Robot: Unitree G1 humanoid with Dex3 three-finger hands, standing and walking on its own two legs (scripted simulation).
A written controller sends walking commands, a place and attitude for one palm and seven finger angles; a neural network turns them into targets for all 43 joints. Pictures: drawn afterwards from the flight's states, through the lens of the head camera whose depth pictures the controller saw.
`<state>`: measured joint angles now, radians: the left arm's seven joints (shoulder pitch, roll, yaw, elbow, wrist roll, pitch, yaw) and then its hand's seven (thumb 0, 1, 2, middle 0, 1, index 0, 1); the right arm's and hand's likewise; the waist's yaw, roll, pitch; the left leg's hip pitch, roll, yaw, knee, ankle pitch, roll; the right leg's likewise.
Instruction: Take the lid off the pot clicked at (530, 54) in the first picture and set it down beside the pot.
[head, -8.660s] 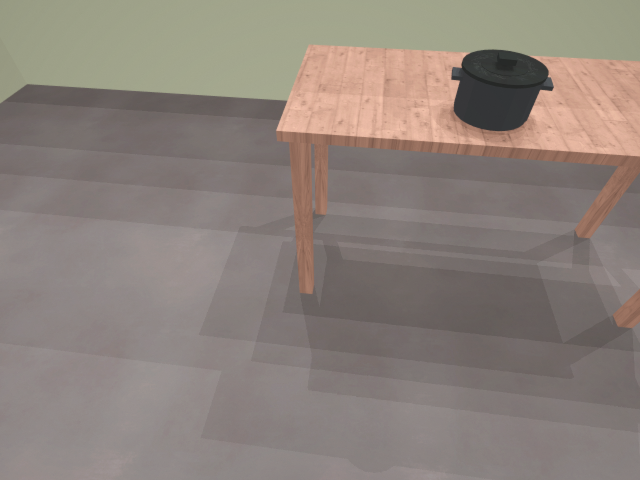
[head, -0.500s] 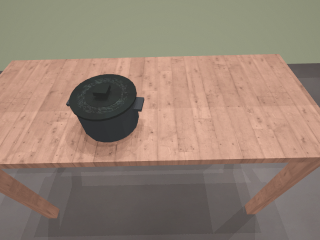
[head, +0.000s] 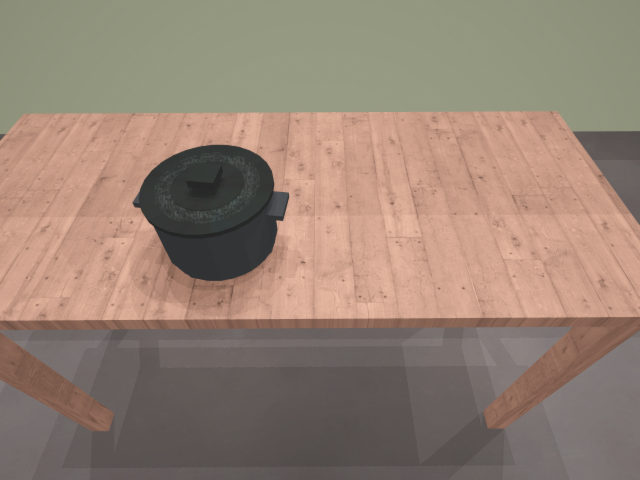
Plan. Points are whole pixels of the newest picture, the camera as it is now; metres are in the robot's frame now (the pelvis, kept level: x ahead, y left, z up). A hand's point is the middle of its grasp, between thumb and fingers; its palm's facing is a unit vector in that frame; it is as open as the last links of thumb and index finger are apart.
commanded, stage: shuffle to correct the standing spot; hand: left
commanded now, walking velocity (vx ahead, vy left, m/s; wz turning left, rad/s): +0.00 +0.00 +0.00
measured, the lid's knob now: (204, 176) +0.49 +0.20 +0.10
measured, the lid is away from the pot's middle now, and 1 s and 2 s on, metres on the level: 0.00 0.00 0.00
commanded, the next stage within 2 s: come to a stop and stand still in 0.02 s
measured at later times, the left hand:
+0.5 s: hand out of the picture +0.01 +0.23 -0.17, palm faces +0.05 -0.97 -0.24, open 7.4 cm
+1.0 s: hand out of the picture +0.03 +0.21 -0.17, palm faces +0.02 -0.98 -0.22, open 7.4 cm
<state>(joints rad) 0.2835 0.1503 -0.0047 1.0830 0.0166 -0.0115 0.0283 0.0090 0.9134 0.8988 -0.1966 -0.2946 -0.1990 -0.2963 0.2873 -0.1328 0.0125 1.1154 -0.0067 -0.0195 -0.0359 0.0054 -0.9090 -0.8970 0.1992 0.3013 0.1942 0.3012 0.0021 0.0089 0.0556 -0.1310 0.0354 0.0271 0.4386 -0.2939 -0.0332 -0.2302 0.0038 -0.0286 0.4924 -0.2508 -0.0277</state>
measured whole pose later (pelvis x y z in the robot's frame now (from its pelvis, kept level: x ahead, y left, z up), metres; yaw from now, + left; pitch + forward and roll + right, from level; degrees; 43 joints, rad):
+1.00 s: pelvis +0.02 +0.03 +0.00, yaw +1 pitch +0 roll +0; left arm 0.26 0.16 0.00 1.06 0.01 0.00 0.04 0.01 0.92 0.90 -0.20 -0.29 -0.20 -0.30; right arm 0.27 -0.16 0.00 1.08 -0.01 -0.01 -0.04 0.01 -0.92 -0.90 0.20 0.30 0.20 0.30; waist 0.00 0.01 0.05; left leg -0.13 -0.01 0.05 0.47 -0.34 0.02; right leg -0.22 -0.04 -0.02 0.52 -0.29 0.02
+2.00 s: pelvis +0.01 +0.02 +0.00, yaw +0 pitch -1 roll +0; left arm 0.30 0.14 -0.01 1.09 0.01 -0.01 0.04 0.01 0.91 0.90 -0.20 -0.29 -0.20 -0.30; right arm 0.30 -0.11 0.01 1.13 0.00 -0.02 -0.04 0.01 -0.91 -0.90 0.20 0.30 0.19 0.30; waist 0.00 0.00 0.05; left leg -0.12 0.02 0.05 0.44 -0.31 0.00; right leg -0.20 -0.01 -0.03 0.47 -0.26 0.00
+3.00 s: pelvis +0.00 +0.02 +0.00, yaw +3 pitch -2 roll +0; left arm 0.66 0.24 0.14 -0.15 0.01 -0.05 0.08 0.02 0.90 0.90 -1.27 -1.47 -1.27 -1.47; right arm 0.23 -0.17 0.02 0.65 0.00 -0.17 -0.06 0.02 -0.90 -0.90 0.20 0.30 0.20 0.30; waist 0.05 0.05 0.02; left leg -0.16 0.00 0.00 0.51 -0.32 0.01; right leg -0.20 -0.04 -0.07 0.51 -0.26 0.01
